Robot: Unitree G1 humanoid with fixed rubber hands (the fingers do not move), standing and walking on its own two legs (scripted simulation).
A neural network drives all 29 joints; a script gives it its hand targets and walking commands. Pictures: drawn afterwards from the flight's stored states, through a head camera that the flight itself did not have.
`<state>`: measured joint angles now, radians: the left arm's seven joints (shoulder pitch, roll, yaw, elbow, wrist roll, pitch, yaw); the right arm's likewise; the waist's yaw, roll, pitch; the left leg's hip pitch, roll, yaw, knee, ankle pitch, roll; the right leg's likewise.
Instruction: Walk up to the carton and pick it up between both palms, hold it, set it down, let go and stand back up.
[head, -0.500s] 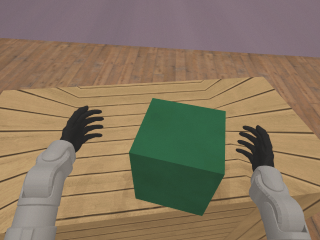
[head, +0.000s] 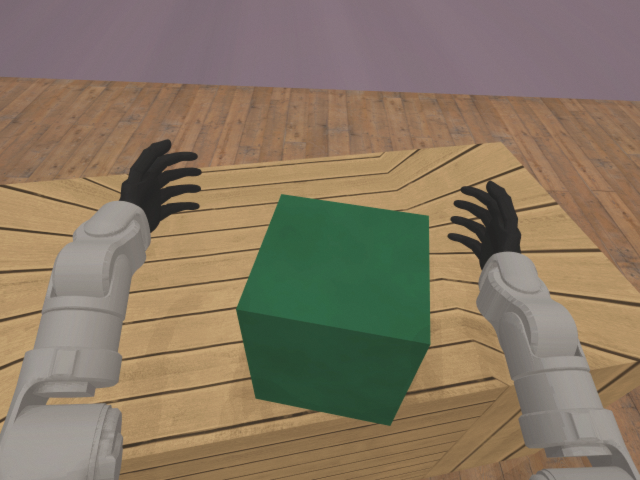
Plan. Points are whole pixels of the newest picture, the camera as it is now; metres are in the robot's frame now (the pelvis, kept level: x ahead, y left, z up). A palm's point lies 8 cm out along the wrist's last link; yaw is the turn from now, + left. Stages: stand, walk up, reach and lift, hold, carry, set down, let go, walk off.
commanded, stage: reach and lift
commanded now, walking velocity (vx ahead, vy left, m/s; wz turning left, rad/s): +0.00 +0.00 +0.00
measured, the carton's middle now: (337, 312) +0.37 -0.06 -0.02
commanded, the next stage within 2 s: none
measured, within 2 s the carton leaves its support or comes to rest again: neither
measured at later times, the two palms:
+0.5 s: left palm (175, 223) +0.44 +0.15 +0.12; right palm (468, 263) +0.35 -0.21 +0.10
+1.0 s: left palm (213, 267) +0.44 +0.12 +0.03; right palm (448, 301) +0.35 -0.21 +0.02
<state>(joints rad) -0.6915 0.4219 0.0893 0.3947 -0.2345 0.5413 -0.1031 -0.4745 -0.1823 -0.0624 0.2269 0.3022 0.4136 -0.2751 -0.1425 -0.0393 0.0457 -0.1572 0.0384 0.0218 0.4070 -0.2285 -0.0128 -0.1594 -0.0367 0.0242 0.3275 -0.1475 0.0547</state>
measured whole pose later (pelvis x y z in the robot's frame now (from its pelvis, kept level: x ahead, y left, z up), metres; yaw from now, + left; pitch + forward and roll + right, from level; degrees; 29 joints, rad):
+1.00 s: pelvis -0.02 +0.00 -0.02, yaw +0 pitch +17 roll -2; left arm -0.95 0.25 -0.08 1.38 -0.24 -0.22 -0.01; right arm -0.71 -0.04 -0.07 1.09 0.18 -0.22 -0.25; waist -0.18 0.01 -0.19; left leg -0.67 0.04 0.00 0.63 -0.26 -0.01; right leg -0.66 -0.03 0.01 0.53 -0.17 0.05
